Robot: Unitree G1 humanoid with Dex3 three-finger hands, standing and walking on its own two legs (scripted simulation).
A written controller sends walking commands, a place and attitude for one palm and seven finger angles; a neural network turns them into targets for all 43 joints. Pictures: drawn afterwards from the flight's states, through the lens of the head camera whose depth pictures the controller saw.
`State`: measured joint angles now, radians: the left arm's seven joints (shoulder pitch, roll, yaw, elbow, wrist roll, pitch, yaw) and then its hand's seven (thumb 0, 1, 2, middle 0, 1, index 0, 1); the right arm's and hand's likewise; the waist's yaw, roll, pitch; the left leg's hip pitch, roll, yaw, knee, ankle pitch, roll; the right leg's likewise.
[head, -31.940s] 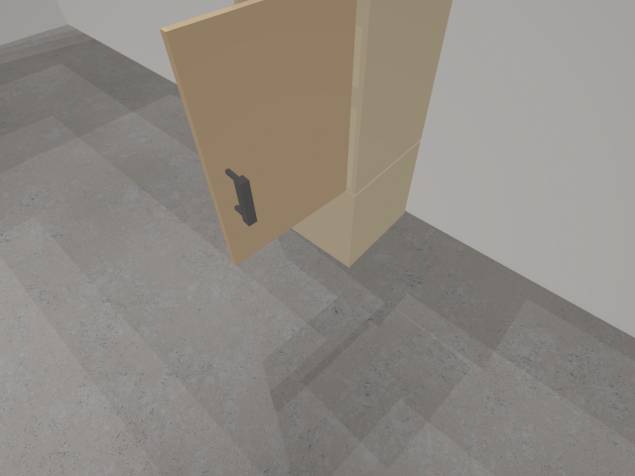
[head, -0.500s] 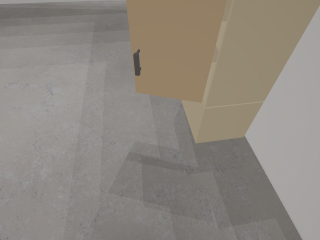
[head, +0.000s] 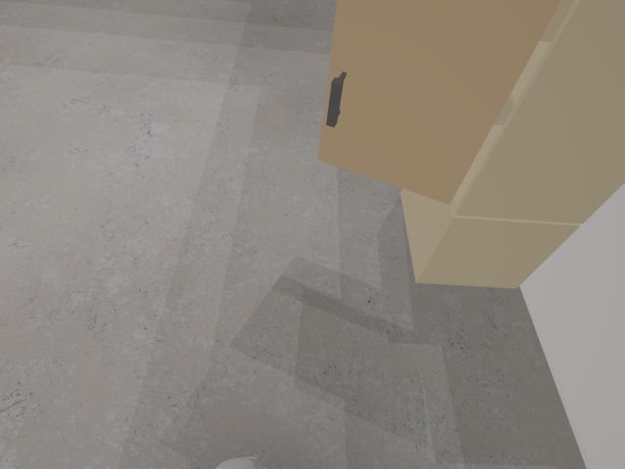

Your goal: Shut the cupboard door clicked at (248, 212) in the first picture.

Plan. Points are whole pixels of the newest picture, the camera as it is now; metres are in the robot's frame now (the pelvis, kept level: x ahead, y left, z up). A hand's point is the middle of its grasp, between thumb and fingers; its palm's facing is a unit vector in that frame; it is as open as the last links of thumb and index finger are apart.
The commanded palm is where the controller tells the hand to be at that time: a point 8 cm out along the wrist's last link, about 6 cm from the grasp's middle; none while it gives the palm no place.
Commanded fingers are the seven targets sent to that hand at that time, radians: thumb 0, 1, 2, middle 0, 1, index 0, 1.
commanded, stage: walk to a spot facing it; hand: left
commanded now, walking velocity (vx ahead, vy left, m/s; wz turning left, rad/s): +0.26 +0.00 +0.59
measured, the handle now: (337, 99) +0.96 -0.04 -0.08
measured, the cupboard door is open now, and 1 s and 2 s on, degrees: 69 69 69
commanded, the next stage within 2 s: turn to face it in 0.72 s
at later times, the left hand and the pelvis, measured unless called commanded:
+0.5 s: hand (196, 409) +0.21 +0.17 -0.13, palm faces +0.22 -0.95 -0.24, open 7.4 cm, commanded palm none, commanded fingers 0.00 0.90 0.90 -0.20 -0.30 -0.20 -0.30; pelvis +0.13 -0.05 +0.01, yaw +15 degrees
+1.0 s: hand out of the picture +0.09 +0.16 -0.17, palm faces +0.55 -0.80 -0.23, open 7.4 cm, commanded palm none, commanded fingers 0.00 0.90 0.90 -0.20 -0.30 -0.20 -0.30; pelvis +0.20 +0.00 +0.01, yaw +29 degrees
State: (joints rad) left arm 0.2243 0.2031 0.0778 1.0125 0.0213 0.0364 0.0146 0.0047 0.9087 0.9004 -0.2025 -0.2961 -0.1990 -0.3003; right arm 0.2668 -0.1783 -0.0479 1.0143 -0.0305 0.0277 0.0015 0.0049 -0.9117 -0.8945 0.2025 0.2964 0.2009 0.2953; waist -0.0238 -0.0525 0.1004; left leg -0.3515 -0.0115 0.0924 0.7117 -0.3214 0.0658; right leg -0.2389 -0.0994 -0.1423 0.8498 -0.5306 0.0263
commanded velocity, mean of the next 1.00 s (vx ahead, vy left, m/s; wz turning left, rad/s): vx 0.09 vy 0.00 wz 0.31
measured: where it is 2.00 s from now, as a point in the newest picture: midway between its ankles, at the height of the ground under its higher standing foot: (292, 450)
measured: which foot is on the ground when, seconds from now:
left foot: down 0.00-0.46, up 0.48-0.90, down 0.92-1.00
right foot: up 0.00-0.46, down 0.48-0.92, up 0.94-1.00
